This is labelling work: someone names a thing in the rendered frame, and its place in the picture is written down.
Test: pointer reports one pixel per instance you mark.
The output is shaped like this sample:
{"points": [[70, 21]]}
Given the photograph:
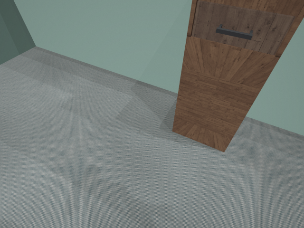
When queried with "handle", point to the handle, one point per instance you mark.
{"points": [[234, 33]]}

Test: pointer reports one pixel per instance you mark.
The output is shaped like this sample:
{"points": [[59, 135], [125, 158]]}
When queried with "drawer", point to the drawer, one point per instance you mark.
{"points": [[269, 29]]}

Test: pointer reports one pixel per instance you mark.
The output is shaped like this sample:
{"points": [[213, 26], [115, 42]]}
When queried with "cabinet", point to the cabinet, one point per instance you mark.
{"points": [[219, 82]]}

